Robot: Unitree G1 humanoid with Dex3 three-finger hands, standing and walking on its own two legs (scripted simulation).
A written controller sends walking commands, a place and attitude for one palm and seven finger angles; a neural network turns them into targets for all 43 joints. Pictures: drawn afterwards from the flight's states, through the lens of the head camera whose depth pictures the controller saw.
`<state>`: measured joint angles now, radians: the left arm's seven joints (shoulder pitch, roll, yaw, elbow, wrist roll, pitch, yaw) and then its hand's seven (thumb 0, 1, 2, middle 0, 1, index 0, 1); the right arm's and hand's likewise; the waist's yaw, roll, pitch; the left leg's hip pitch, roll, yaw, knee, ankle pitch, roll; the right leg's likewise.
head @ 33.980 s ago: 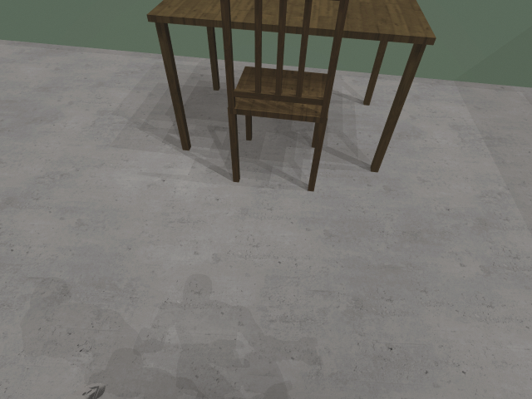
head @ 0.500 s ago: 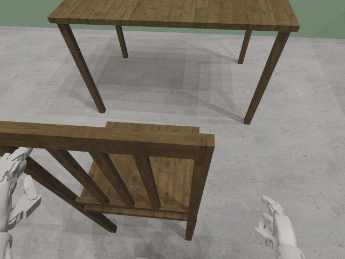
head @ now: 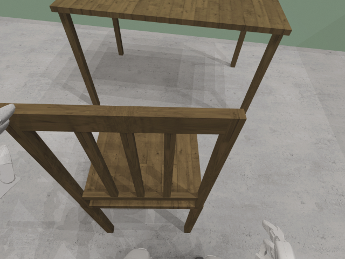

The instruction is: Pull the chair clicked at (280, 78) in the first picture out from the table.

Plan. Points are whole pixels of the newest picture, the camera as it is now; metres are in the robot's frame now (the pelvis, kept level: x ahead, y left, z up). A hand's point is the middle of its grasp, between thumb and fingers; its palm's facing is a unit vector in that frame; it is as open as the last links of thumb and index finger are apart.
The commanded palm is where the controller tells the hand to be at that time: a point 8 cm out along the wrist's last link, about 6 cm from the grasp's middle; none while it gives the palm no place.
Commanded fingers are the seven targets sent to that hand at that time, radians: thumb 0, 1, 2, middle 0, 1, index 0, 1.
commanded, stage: step back with the hand held close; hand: left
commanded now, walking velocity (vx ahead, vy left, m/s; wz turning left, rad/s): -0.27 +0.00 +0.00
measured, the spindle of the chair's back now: (135, 170) +0.32 +0.13 -0.03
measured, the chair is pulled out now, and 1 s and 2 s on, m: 0.63 0.63 0.63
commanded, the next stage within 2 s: stop stepping back and stand still in 0.90 s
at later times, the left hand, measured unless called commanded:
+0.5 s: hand (0, 177) +0.19 +0.27 +0.19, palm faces +0.48 -0.69 -0.55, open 7.4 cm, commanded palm +0.12 +0.30 +0.19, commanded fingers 0.00 0.90 0.90 -0.20 -0.30 -0.20 -0.30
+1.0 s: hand out of the picture +0.12 +0.23 +0.19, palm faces +0.34 -0.75 -0.57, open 7.4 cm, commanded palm +0.05 +0.28 +0.19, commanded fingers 0.00 0.90 0.90 -0.20 -0.30 -0.20 -0.30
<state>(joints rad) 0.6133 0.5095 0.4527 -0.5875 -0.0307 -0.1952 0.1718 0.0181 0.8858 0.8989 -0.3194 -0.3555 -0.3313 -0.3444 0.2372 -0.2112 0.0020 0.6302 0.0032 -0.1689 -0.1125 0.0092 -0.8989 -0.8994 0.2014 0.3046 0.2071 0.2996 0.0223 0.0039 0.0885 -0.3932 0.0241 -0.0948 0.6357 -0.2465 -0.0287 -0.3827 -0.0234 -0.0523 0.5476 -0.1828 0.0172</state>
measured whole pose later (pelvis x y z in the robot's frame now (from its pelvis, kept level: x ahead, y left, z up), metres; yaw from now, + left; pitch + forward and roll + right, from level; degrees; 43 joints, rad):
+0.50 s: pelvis -0.01 +0.00 -0.01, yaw +0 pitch +1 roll -2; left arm 0.53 0.46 0.54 -0.57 -0.01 -0.30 0.17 0.02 0.89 0.90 -0.21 -0.30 -0.22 -0.30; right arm 0.20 -0.19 -0.03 0.63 0.00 -0.17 -0.08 0.01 -0.90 -0.90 0.20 0.30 0.21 0.30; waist 0.01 0.01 0.07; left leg -0.49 0.04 -0.07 0.74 -0.26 -0.03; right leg -0.47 -0.01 -0.02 0.67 -0.21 0.02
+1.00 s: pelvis -0.10 -0.01 +0.00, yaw -2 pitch +1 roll -4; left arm 0.54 0.47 0.49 -0.56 -0.04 -0.34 0.11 0.02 0.89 0.90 -0.21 -0.30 -0.22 -0.30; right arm 0.13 -0.17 -0.03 0.68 -0.01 -0.18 -0.04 0.01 -0.90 -0.90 0.20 0.30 0.21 0.30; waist 0.01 0.07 0.10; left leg -0.50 0.11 -0.07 0.68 -0.23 -0.04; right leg -0.28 0.02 -0.06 0.51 -0.25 0.03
